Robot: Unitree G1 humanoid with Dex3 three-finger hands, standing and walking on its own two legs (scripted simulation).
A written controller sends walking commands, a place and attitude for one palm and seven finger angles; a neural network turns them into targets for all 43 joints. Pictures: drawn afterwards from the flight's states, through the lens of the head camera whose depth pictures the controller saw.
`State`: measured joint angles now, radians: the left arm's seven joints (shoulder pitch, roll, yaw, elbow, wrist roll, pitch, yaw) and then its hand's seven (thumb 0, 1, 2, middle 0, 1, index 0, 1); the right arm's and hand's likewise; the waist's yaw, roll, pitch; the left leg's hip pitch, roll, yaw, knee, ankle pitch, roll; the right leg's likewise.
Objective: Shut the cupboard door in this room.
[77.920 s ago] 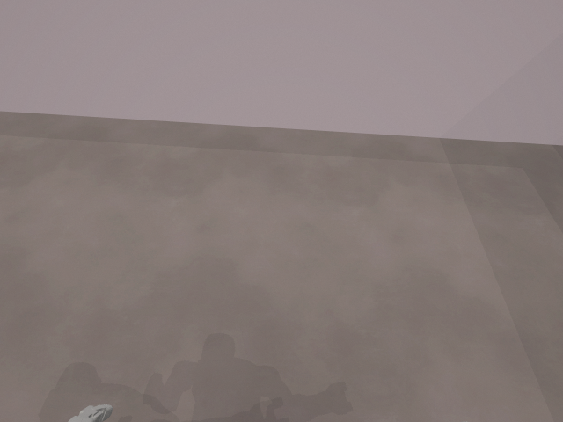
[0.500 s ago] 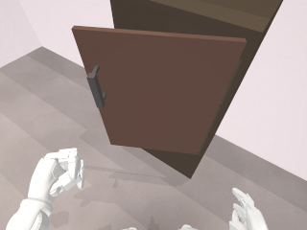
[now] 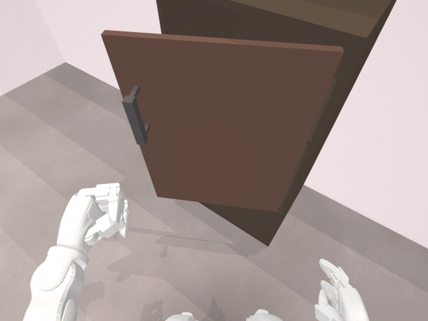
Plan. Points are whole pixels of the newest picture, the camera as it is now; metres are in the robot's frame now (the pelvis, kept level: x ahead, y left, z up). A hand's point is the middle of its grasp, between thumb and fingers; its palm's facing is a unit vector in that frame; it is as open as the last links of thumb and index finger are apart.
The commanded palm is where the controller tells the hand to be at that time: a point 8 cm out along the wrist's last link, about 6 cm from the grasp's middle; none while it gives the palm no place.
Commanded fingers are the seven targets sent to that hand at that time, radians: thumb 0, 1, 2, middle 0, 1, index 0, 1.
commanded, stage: bring the fist close to the handle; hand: left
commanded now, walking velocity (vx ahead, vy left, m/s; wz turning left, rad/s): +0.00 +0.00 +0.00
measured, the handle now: (139, 116) +0.52 +0.21 +0.07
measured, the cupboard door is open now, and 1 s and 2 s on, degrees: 27 27 20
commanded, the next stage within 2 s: push the door shut along its arc in 1.14 s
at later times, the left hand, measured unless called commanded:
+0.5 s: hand (136, 173) +0.36 +0.17 +0.08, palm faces -0.08 -1.00 -0.04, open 3.1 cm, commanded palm +0.34 +0.23 +0.08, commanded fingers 0.00 0.90 0.90 -1.30 -1.50 -1.30 -1.50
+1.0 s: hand (138, 154) +0.41 +0.18 +0.08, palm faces -0.08 -1.00 -0.01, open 3.1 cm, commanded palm +0.38 +0.23 +0.08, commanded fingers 0.00 0.90 0.90 -1.30 -1.50 -1.30 -1.50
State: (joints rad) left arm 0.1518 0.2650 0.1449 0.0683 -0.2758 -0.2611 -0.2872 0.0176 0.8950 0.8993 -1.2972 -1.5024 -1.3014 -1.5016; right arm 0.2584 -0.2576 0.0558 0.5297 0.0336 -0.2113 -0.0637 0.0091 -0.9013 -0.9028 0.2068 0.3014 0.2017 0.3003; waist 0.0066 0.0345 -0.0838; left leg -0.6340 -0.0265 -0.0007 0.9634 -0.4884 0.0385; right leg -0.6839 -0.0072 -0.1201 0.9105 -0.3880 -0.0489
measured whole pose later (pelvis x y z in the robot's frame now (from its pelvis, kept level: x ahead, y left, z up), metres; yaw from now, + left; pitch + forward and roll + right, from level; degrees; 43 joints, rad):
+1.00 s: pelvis +0.00 +0.00 +0.01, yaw -2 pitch +13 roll +0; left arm -0.47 0.34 0.28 0.79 -0.23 -0.36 -0.33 0.02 0.90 0.90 -1.29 -1.50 -1.30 -1.50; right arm 0.33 -0.28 0.02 0.61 0.04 -0.06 -0.04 0.01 -0.90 -0.90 0.21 0.30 0.20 0.30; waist -0.06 0.01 -0.08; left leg -0.67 -0.02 0.04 0.90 -0.45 0.05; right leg -0.74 0.00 -0.08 0.86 -0.34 -0.04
